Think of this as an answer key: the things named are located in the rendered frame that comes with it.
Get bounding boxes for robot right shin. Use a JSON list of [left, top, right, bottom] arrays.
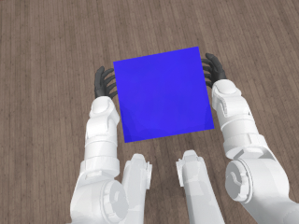
[[182, 149, 206, 167]]

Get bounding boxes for robot left shin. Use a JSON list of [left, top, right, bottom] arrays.
[[123, 153, 146, 173]]

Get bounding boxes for left robot upper arm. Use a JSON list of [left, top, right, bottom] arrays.
[[66, 178, 129, 224]]

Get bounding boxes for robot left hand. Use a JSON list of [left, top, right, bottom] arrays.
[[94, 65, 118, 100]]

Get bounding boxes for right robot upper arm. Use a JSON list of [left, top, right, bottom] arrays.
[[224, 158, 299, 224]]

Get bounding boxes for carton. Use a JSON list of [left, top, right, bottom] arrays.
[[113, 46, 215, 143]]

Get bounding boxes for robot left forearm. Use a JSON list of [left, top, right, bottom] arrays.
[[70, 96, 121, 216]]

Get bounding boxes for robot shin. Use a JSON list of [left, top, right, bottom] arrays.
[[182, 149, 206, 167], [123, 153, 146, 173]]

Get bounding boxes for robot right forearm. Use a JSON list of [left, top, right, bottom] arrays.
[[211, 79, 290, 194]]

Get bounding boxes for robot right hand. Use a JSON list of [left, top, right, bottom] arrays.
[[201, 53, 227, 89]]

